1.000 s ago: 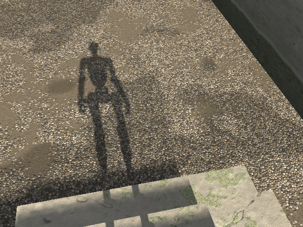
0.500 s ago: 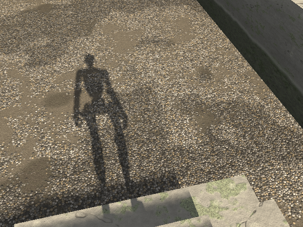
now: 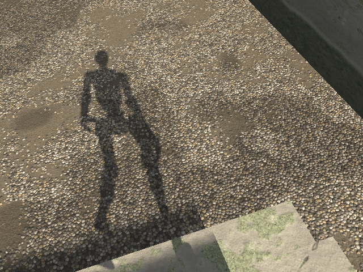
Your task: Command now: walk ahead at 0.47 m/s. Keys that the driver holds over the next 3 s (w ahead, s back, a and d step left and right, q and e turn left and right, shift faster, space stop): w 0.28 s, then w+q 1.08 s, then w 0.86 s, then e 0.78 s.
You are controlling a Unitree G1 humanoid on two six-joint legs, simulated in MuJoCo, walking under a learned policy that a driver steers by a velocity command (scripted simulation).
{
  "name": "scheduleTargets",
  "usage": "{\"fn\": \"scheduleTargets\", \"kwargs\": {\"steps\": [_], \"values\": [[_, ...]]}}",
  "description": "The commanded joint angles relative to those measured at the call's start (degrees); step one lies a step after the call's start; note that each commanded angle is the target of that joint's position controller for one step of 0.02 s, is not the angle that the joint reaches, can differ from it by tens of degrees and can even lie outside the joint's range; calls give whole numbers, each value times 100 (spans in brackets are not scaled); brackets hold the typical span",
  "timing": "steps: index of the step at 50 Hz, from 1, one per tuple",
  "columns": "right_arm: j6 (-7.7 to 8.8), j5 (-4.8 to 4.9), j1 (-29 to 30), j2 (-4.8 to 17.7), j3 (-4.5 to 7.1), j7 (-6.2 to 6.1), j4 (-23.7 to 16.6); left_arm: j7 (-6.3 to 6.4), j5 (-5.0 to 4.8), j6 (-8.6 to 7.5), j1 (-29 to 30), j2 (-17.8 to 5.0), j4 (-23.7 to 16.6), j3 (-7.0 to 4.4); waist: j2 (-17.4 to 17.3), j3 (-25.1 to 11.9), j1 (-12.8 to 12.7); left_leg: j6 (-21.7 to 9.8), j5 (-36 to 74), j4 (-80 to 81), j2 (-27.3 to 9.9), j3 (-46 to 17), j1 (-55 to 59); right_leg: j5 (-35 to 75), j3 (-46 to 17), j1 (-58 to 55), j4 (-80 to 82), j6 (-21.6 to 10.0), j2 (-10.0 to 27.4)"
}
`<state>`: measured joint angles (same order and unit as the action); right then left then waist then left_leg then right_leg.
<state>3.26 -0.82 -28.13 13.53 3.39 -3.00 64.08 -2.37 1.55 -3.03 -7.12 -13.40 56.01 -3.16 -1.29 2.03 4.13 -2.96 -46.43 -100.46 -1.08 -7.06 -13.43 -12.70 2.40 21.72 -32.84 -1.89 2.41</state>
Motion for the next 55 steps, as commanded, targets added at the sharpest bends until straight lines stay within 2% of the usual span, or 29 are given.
{"fn": "scheduleTargets", "kwargs": {"steps": [1, 2, 4, 5, 7, 9, 10, 14, 23, 25, 26, 27, 28, 29, 30, 31, 32, 34, 35, 37, 38, 39, 41, 43, 48, 51, 53, 54, 55], "values": [[-58, -17, -752, -55, -41, -45, -484, 39, -129, 118, -2029, -1637, 430, -381, 2092, -1120, -347, -124, 1273, -1065, 48, 285, -3858, 17, -2960, -2916, 798, -1009, 2388], [-173, -204, -41, 353, 18, 42, -495, 67, -141, 107, -1742, -915, 253, -223, 1182, -568, -491, -125, 1578, -762, -227, 269, -3577, -1706, -3252, -1768, 1410, -1119, 2095], [-291, -218, 391, 410, 86, 137, -504, 85, 147, -63, -1491, -581, 273, -59, 794, 353, -260, -123, 2894, 1127, -312, -278, -3083, -967, -2910, 83, 1024, -1143, 1925], [-341, -156, 747, 295, 78, 212, -632, 163, 38, -163, -1423, -479, 274, -9, 510, 704, -125, 65, 3509, 2222, -291, -273, -2707, -832, -2350, 960, 1087, -1069, 1568], [-434, -367, 612, 127, 47, 283, -562, 278, 47, -114, -1836, -759, 367, -71, 625, 352, -124, 221, 3637, 2594, -214, 0, -2578, -178, -2269, 842, 988, -1248, 1445], [-484, -293, 661, 174, 68, 256, -621, 263, 34, -96, -2033, -711, 354, -86, 857, 117, -78, 159, 4123, 2542, -151, 96, -2651, 344, -2113, 565, 827, -1238, 1389], [-414, -196, 1205, 345, 159, 310, -827, 286, -112, -179, -2052, -224, 529, 9, 334, 351, -114, 48, 5369, 3462, -213, -573, -3279, -690, -2002, 170, 447, -1054, 1126], [-275, -219, 2007, 215, 120, 475, -1100, 383, -79, -240, -2059, -221, 432, 109, 315, 330, -299, -25, 7287, 4888, 147, -179, -2874, -1660, -1647, 298, -40, -968, 814], [-176, 48, 3253, -87, -102, 496, -1639, 518, 199, -35, -2827, -269, 525, 117, 411, 1142, -1306, -149, 6525, 7329, 84, 911, -1901, 178, -730, -489, -1693, -781, 750], [-214, 81, 2278, 18, -20, 419, -1314, 557, 219, 58, -2858, -415, 648, 44, 419, 490, -1037, -350, 5980, 7849, -76, 857, -752, 1432, -505, -957, -2796, -812, 852], [-200, -5, 1073, 139, 35, 373, -946, 472, 185, 4, -2735, -378, 628, 112, 454, -23, -503, -494, 6389, 7330, 474, 1694, 492, 2964, -69, -673, -4229, -704, 663], [-180, -89, 366, 414, 117, 402, -677, 506, 88, 20, -2564, -475, 539, 82, 164, -88, 2, -763, 5840, 8846, 132, 960, 1022, 2546, -10, -468, -5862, -628, 353], [-191, -111, -399, 889, 256, 486, -371, 469, 94, 32, -2592, -197, 511, 48, -1080, -495, 129, -1239, 8763, 7305, -814, 270, 3108, -2996, 539, 1706, -8560, -406, -509], [-202, 33, -624, 981, 220, 514, -416, 495, -118, 15, -2694, -235, 67, 77, -1063, -1478, -129, -1628, 10058, 5570, -1581, -833, 4852, -3888, 102, 3634, -9302, -319, -321], [-243, 185, -624, 966, 232, 500, -559, 487, -32, 2, -1908, -507, -190, 53, -351, -1531, 267, -1894, 8736, 6351, -1750, -1252, 4749, -3179, -18, 4445, -9088, -342, -170], [-296, 143, -332, 1110, 275, 365, -620, 449, -29, -26, -1626, -564, -375, 42, -463, -1225, 184, -2298, 5525, 7330, -2133, -2113, 3986, -2327, -331, 4834, -8064, -209, -11], [-301, 59, 149, 679, 172, 312, -747, 438, 132, 35, -1358, -723, -283, -70, 122, -553, -132, -2203, 4255, 7549, -1984, -2317, 2659, -2046, -529, 4567, -7105, -72, 291], [-73, -47, 572, 277, -42, 271, -784, 386, 214, 178, -1519, -528, -12, -106, 244, 112, -604, -1781, 5037, 7161, -1267, -1754, 463, -766, -665, 3374, -5247, 169, 400], [26, 83, 815, 339, -61, 211, -943, 344, 195, 251, -936, -370, -323, -79, 359, 355, -700, -1543, 5231, 7662, -788, -1147, -847, 137, -481, 2354, -3602, 416, 338], [11, 60, 582, 666, 11, 158, -847, 285, 323, 341, -1181, 37, -233, 25, -323, -74, -735, -1543, 6195, 7575, -665, -1157, -1267, 613, -198, 1245, -3339, 471, 155], [-1, -5, 458, 742, 45, 191, -854, 258, 204, 354, -1706, -45, -28, -7, -575, -374, -824, -1531, 6241, 7376, -672, -1202, -1010, 1352, -232, 1185, -3774, 389, 136], [42, 38, 140, 421, -11, 180, -680, 233, 101, 316, -1076, -401, -230, -150, -391, -77, -596, -1493, 4788, 7056, -501, -1435, -303, 2239, -677, 2331, -3160, 343, 354], [97, 79, 327, 220, -63, 123, -814, 178, 192, 148, 84, -689, -739, -168, 141, 269, -381, -1308, 2986, 6782, -89, -1386, -837, 3450, -596, 2083, -1331, 286, 199], [156, 26, 614, 365, -51, 151, -985, 59, 179, 50, 103, -225, -715, -74, -29, -32, -343, -1153, 2284, 6562, 137, -1324, -1668, 4517, -384, 491, -989, 199, -136], [-30, -185, 9, 355, -77, 93, -1085, 78, -35, 8, 556, -165, -1207, 26, -581, 454, 295, -1073, 2876, 5434, 256, -1678, -689, 3162, -759, 478, 818, 256, -167], [-228, -266, -259, 464, -74, -113, -942, 242, -212, -107, -528, -332, -929, -89, -161, 441, -34, -1032, 3330, 3641, 410, -1599, -386, 3488, -880, -704, 2308, 153, 176], [-204, -213, -286, 537, 15, 148, -861, 243, -119, -21, -2315, -713, -371, -282, 646, -522, -863, -856, 1507, 1054, 884, -853, -1961, 3205, -516, -3450, 1207, 211, 303], [-129, 152, -926, 28, -8, 220, -930, 152, 86, -3, -2875, -1003, -314, -254, 1454, -1160, -567, -619, -1011, -1705, 1218, -329, -3611, 5950, -1214, -4988, -837, 8, 1401], [-140, 289, -1007, 36, -104, 89, -1140, 13, 27, 14, -2943, -991, -340, -248, 1457, -1611, -510, -596, -413, -2602, 684, 36, -4625, 5899, -1818, -5311, -1287, 100, 2054]]}}
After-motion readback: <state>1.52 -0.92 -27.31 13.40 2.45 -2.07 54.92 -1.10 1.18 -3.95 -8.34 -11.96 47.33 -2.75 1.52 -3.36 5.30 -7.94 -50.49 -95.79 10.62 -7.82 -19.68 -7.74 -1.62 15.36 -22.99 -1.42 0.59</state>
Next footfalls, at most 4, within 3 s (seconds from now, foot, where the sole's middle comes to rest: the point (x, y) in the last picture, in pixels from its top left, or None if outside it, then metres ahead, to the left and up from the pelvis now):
0.54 left None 0.40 0.06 -0.95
1.06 right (209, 248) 0.74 -0.07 -1.13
1.68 left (143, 225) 0.99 0.28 -1.31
2.10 right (142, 179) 1.31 0.29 -1.31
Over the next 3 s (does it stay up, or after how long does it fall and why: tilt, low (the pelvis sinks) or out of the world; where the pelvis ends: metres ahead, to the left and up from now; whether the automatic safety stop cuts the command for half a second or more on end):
stays up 1.27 0.38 -0.54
